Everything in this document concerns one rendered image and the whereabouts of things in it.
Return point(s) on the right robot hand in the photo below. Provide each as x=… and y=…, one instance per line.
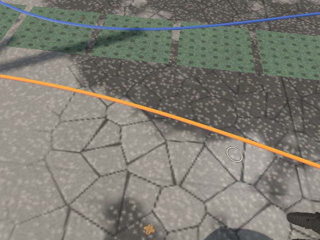
x=305, y=219

